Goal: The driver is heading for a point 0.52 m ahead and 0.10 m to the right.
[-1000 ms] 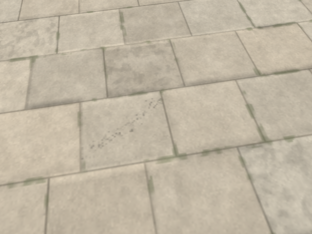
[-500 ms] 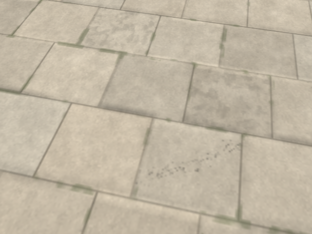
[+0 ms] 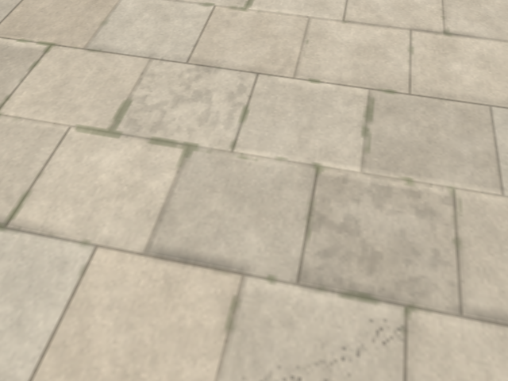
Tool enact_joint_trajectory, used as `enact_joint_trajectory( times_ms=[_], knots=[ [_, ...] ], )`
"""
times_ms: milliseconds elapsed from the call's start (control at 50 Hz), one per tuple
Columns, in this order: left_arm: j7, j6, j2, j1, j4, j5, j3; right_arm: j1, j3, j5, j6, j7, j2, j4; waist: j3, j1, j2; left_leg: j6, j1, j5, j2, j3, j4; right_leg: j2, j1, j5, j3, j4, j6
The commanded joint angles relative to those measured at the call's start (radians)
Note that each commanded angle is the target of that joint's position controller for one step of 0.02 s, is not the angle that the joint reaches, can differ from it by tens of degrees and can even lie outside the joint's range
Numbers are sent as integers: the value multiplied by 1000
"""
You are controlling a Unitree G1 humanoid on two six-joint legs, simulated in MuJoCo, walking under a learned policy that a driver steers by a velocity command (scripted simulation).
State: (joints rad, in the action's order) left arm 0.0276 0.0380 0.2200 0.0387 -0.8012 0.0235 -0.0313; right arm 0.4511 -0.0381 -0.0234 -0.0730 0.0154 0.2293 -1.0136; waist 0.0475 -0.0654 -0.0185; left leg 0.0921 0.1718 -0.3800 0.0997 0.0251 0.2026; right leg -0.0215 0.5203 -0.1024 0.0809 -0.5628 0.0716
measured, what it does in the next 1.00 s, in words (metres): walks ahead: right foot, then left foot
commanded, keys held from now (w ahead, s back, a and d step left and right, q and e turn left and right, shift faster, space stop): w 0.46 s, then w+e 0.10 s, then no key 0.44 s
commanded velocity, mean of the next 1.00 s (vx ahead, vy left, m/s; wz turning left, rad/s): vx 0.38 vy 0.00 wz -0.04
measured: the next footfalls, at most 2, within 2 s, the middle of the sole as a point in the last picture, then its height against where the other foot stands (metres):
right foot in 0.02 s outside the picture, level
left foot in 0.56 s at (212, 376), level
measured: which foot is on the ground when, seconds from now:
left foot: down 0.00-0.02, up 0.04-0.54, down 0.56-1.00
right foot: up 0.00-0.00, down 0.02-0.56, up 0.58-0.98, down 1.00-1.00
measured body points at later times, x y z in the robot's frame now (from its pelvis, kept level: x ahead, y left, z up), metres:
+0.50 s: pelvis +0.27 -0.01 +0.01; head +0.30 +0.00 +0.46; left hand +0.20 +0.23 -0.13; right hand +0.46 -0.23 -0.10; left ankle +0.43 +0.11 -0.70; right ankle +0.15 -0.09 -0.73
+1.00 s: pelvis +0.45 +0.02 +0.01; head +0.46 +0.01 +0.46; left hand +0.54 +0.24 -0.13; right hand +0.43 -0.22 -0.14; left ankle +0.44 +0.10 -0.73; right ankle +0.49 -0.09 -0.73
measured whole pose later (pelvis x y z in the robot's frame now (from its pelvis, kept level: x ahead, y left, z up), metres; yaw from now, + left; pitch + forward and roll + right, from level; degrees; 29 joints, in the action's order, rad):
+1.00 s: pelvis +0.45 +0.02 +0.01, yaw -4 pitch -1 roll +2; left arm -0.02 0.01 0.18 0.18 -1.00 0.03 -0.02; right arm 0.31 0.00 -0.02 -0.06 0.02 0.17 -1.04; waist 0.03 -0.02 -0.04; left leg 0.06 -0.15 -0.25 0.05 -0.14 0.41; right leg -0.03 0.31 -0.16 0.02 -0.51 0.03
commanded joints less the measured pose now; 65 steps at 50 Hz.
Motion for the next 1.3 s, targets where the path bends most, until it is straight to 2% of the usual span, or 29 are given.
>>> enact_joint_trajectory(
  times_ms=[20,40,60,80,100,120,160,240,320,380,480,520,560,580,600,620,640,660,700,780,860,960,980,1000,1020,1040,1060,1100,1300],
  knots=[
    [-28,30,145,305,-42,6,-51,-35,-30,0,-9,6,171,32,-141,196,70,47,-123,1077,-244,19,453,47,-400,-17,1,99,73],
    [-43,35,232,461,-71,32,-74,-11,-13,22,-14,-2,118,64,-270,229,-44,22,-369,728,-167,-24,766,-180,-686,-126,-270,115,140],
    [-31,30,298,467,-80,34,-90,97,-8,39,-13,-9,55,61,-346,161,-239,-5,-675,-131,33,-24,1086,-410,-848,-101,-744,232,272],
    [-20,23,230,368,-74,-5,-76,19,-25,10,-9,-5,134,62,-241,136,-76,17,-749,-88,-34,91,1146,-358,-735,-188,-733,279,243],
    [-16,24,165,265,-57,-14,-59,-47,-26,8,-13,-11,129,82,-103,103,-27,17,-766,6,-86,75,1106,-330,-579,-191,-566,307,217],
    [-13,30,116,221,-56,-9,-45,-86,-22,7,-14,-16,110,90,-44,86,5,15,-746,57,-122,59,1049,-280,-480,-128,-464,345,188],
    [-20,42,73,221,-87,-9,-28,-72,-16,-12,8,-28,82,86,-17,41,-37,-8,-668,94,-160,42,968,-207,-369,-10,-324,387,142],
    [-19,65,119,301,-136,-17,-37,-145,-9,-16,32,-45,57,110,2,35,-35,-52,-724,164,-194,-8,868,-183,-350,81,-229,444,154],
    [-18,64,113,360,-162,-19,-32,-325,-1,-9,32,-49,54,170,43,74,-33,-86,-806,302,-214,-50,650,-145,-394,137,-163,471,137],
    [-20,64,118,405,-180,-18,-31,-421,10,-2,28,-50,37,198,41,104,-42,-85,-770,375,-189,-81,496,-139,-437,215,-127,455,121],
    [-33,55,127,451,-210,-5,-32,-501,5,-2,19,-43,61,234,49,120,-52,-46,-747,317,-158,-83,377,-195,-579,363,-144,377,116],
    [-39,50,145,419,-209,-1,-36,-433,-5,-3,7,-37,80,222,23,75,-56,-21,-641,233,-124,-82,327,-203,-597,533,-155,277,100],
    [-36,46,142,385,-200,-8,-33,-152,-30,-18,-16,-18,129,133,-129,-43,-4,23,-268,261,-114,-71,230,-133,-489,555,-114,-40,68],
    [-32,50,81,400,-159,-34,-15,6,-53,-49,-26,-1,218,111,-273,-78,116,85,15,259,-364,196,218,-49,-254,231,-56,-350,28],
    [-38,44,23,528,-169,-55,-8,15,-70,-37,-13,-7,285,104,-369,-22,287,204,146,464,-582,546,136,109,-11,-462,-37,-632,0],
    [-48,31,120,467,-188,-28,-36,-52,-57,-1,-5,-13,211,113,-281,-6,115,192,39,579,-524,472,146,53,19,-421,-141,-696,7],
    [-46,32,93,411,-176,-23,-34,-144,-35,6,-10,-14,139,124,-155,27,84,173,-92,735,-484,311,142,26,27,-359,-146,-682,2],
    [-44,30,64,385,-177,-17,-30,-189,-20,6,-16,-17,86,125,-103,49,68,140,-179,830,-433,201,119,-5,5,-322,-144,-631,-5],
    [-34,4,49,392,-185,3,-33,-212,-5,12,-23,-9,46,107,-74,90,106,101,-291,905,-370,78,82,-18,-70,-284,-133,-557,-30],
    [-30,-31,22,383,-192,6,-30,-190,-3,10,-37,-6,85,78,-99,128,104,113,-349,1004,-341,-22,72,8,-129,-202,-107,-438,-56],
    [-39,-41,13,264,-173,0,-11,-171,9,5,-25,-3,79,48,-88,100,141,95,-375,936,-302,-76,77,0,-197,-98,-60,-189,-58],
    [-55,-32,25,232,-190,-2,0,-147,14,8,6,4,75,13,-70,88,113,85,-369,650,-325,-13,121,-2,-299,-88,-46,24,-36],
    [-58,-25,26,242,-198,3,4,-151,15,12,14,8,70,8,-58,101,82,54,-395,511,-307,-7,141,-14,-363,-4,-60,141,-30],
    [-63,-15,71,260,-208,8,-3,-125,18,7,18,11,57,4,-63,92,22,13,-430,362,-272,-6,171,-81,-440,135,-133,193,-23],
    [-68,-5,134,267,-209,11,-12,-52,16,0,21,12,39,-3,-61,38,-65,-17,-471,184,-199,-44,214,-184,-484,357,-226,171,-2],
    [-66,-10,111,225,-213,-15,-5,39,34,19,36,15,-35,-43,-71,10,-147,-37,-401,55,-147,-71,173,-225,-396,344,-265,189,65],
    [-59,-14,63,196,-210,-17,5,13,30,14,48,22,-4,-59,-24,27,-111,-49,-339,81,-148,-61,143,-193,-316,221,-266,219,54],
    [-57,-16,44,182,-218,-16,10,-58,17,10,55,22,36,-52,1,43,-75,-51,-296,166,-171,-44,130,-122,-279,126,-210,233,9],
    [-70,-18,31,230,-283,-20,12,-80,26,12,61,31,-4,-104,-5,60,13,-58,-287,222,-204,-31,98,-90,-361,160,-173,231,-3]
  ],
)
